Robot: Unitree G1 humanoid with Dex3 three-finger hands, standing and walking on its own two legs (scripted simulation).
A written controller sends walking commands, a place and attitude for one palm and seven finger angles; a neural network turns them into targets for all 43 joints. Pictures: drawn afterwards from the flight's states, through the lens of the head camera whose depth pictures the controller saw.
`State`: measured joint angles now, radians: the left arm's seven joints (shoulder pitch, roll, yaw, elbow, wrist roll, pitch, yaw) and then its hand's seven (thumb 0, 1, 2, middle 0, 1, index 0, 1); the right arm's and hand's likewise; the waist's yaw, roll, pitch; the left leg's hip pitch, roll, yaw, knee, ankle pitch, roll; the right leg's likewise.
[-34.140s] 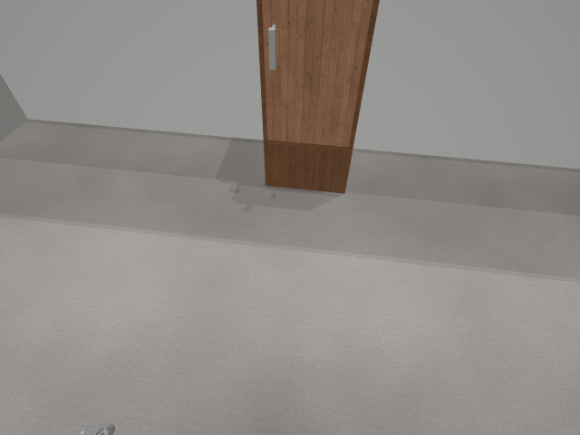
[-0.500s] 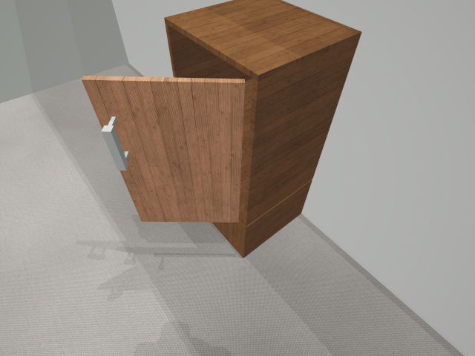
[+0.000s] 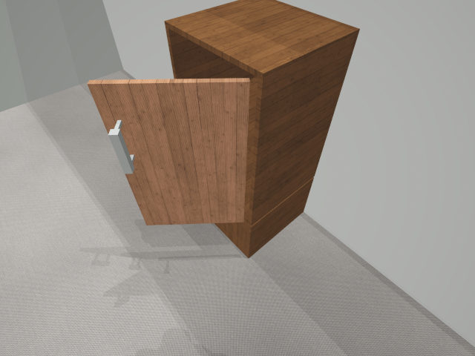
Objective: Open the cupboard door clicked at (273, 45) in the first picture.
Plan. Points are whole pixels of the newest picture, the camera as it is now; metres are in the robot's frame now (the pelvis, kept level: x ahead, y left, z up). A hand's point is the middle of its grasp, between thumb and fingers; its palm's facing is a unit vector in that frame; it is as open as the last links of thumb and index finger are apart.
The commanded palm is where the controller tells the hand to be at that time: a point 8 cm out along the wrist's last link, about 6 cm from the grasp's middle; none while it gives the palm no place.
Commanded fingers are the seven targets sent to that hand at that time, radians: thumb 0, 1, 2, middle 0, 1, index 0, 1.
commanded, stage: shuffle to correct the standing spot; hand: left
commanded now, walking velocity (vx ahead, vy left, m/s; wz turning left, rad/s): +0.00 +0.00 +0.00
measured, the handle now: (124, 147) +0.61 +0.34 -0.04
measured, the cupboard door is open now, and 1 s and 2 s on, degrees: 51 51 51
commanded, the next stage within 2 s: come to a stop and stand still in 0.62 s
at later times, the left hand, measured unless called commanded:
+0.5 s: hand out of the picture +0.00 +0.22 -0.19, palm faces +0.09 -0.98 -0.19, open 7.4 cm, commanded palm none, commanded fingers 0.00 0.90 0.90 -0.20 -0.30 -0.20 -0.30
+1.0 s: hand out of the picture +0.15 +0.24 -0.17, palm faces +0.11 -0.97 -0.23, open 7.2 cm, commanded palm none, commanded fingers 0.00 0.90 0.90 -0.20 -0.30 -0.20 -0.30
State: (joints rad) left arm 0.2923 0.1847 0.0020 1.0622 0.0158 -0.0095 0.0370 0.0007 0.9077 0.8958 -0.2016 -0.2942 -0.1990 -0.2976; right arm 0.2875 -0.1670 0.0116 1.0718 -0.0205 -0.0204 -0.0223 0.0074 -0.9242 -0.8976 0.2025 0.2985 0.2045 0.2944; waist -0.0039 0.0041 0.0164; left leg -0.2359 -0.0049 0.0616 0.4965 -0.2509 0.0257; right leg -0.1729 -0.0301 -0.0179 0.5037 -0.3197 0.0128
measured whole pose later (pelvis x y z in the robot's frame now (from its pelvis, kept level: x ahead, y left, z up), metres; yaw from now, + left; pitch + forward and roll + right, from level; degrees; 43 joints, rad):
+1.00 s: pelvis +0.09 +0.05 +0.00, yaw +4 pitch +0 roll +1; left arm 0.20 0.16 0.04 0.96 0.03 -0.02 0.04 -0.01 0.93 0.90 -0.21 -0.29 -0.20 -0.30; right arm 0.26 -0.14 -0.03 1.04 -0.02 0.03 -0.02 0.01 -0.91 -0.90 0.20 0.30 0.20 0.29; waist -0.01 -0.01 0.06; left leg -0.39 0.02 0.04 0.88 -0.46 -0.03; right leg -0.29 -0.05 -0.12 0.56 -0.27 -0.03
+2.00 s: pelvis +0.07 +0.07 +0.00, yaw +4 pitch -1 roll +0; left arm 0.32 0.11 0.00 1.13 0.01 -0.01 0.03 0.00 0.91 0.90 -0.20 -0.29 -0.20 -0.30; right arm 0.34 -0.09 0.01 1.16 -0.02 0.00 -0.03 0.00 -0.91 -0.90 0.20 0.30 0.20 0.29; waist -0.01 -0.02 0.04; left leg -0.24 0.03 0.05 0.44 -0.17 -0.01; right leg -0.15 0.01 -0.05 0.46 -0.28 -0.03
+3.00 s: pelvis +0.08 +0.11 +0.00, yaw +3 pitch +0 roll +1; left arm 0.46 0.19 0.06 0.39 -0.08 0.02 0.08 0.01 0.89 0.89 -0.21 -0.30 -0.20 -0.31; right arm 0.30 -0.18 0.01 0.91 0.02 -0.17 -0.04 0.01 -0.91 -0.90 0.20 0.30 0.21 0.29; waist 0.00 -0.03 0.01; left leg -0.27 -0.03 0.07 0.51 -0.25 0.03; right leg -0.22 -0.05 -0.03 0.58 -0.34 0.00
